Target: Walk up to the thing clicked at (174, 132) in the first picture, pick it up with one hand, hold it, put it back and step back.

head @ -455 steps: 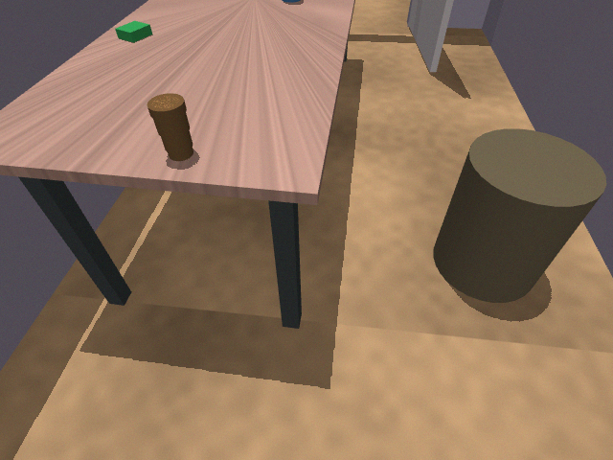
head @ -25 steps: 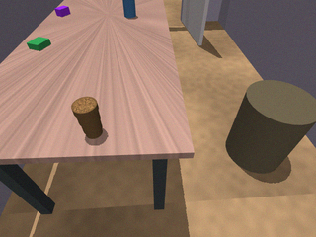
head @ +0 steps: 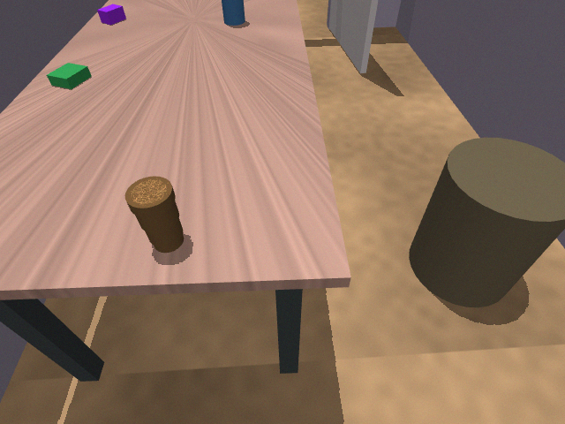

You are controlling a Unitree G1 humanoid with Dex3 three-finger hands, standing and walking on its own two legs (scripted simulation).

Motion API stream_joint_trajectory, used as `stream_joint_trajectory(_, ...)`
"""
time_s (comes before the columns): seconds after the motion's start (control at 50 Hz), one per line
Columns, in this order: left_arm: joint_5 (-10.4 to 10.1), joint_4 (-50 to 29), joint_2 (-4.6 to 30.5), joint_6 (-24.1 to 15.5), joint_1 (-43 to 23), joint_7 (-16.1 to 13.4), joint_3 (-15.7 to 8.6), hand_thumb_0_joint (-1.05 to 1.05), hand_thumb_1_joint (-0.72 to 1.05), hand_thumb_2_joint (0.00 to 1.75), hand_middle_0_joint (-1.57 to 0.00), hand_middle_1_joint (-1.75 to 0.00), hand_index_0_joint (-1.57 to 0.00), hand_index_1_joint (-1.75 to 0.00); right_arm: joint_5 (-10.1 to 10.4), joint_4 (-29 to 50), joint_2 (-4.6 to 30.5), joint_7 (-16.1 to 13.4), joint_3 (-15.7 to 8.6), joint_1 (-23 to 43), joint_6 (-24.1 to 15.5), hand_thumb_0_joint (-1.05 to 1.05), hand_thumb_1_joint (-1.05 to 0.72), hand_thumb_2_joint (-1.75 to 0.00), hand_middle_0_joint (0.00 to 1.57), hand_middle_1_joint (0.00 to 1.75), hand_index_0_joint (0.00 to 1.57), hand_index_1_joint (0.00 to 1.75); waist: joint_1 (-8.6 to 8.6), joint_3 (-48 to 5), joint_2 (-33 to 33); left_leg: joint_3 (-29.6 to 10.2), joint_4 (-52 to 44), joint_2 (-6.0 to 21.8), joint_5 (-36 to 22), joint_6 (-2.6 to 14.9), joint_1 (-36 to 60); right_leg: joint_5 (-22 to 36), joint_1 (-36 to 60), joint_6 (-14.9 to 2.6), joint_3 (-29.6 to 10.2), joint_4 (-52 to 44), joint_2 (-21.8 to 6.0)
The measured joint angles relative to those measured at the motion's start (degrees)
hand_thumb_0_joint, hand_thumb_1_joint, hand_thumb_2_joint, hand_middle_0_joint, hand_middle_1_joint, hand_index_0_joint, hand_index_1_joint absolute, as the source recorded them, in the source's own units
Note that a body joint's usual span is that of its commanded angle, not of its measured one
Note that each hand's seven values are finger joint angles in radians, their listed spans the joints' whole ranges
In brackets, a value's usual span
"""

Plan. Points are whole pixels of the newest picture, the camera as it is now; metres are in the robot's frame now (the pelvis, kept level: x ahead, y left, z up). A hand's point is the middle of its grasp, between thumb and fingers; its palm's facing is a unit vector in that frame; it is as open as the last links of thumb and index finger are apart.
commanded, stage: walk up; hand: left
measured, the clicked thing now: (159, 218) +0.46 +0.23 +0.02
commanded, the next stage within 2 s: stand in 0.32 s
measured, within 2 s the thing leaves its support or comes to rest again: neither
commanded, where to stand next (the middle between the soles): +0.06 +0.01 m, yaw +1 degrees
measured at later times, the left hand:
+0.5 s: hand out of the picture +0.09 +0.25 -0.15, palm faces -0.01 -0.94 -0.35, open 7.4 cm
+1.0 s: hand out of the picture +0.07 +0.25 -0.16, palm faces -0.02 -0.93 -0.35, open 7.4 cm
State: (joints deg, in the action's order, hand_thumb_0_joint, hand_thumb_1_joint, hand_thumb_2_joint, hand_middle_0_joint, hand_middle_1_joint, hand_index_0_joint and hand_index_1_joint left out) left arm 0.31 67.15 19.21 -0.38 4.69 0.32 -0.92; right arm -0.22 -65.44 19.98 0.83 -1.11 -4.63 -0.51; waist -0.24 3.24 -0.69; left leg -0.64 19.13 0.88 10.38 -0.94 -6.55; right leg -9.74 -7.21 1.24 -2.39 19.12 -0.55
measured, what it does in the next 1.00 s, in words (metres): stands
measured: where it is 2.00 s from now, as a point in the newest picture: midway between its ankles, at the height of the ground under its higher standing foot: outside the picture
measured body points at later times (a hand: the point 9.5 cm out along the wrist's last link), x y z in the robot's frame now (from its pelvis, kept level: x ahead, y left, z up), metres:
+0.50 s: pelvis +0.01 +0.00 +0.00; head +0.01 -0.01 +0.45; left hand +0.09 +0.30 -0.13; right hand +0.09 -0.31 -0.13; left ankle +0.00 +0.13 -0.75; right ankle +0.01 -0.13 -0.75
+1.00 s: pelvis +0.01 +0.00 +0.00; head +0.02 -0.01 +0.45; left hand +0.08 +0.30 -0.13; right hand +0.08 -0.31 -0.14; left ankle +0.00 +0.13 -0.75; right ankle +0.01 -0.13 -0.75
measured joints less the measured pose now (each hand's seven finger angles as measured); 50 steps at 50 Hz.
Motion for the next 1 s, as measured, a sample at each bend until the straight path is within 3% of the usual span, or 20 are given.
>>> stream_joint_trajectory(0.46,0.04,-1.73,0.44,-0.19,-0.49,-0.32,0.11,0.00,0.90,0.90,-0.21,-0.30,-0.21,-0.30,-0.32,0.49,0.28,-0.11,0.24,-0.49,0.33,0.00,-0.91,-0.90,0.20,0.30,0.21,0.30,0.71,-0.09,0.29,-0.18,-0.63,0.32,0.19,-0.35,0.94,-0.30,0.91,-0.34,0.22,-0.47,0.28)
stream_joint_trajectory(1.0,-0.01,-2.39,1.13,-0.10,2.19,-0.21,0.98,0.00,0.90,0.90,-0.21,-0.30,-0.21,-0.30,-0.24,0.51,0.54,0.10,0.71,-1.44,0.42,0.00,-0.91,-0.90,0.20,0.30,0.21,0.30,0.22,-0.20,0.26,-0.41,-0.54,0.06,0.39,-0.25,0.37,-0.78,0.29,-0.27,0.46,-0.06,0.02)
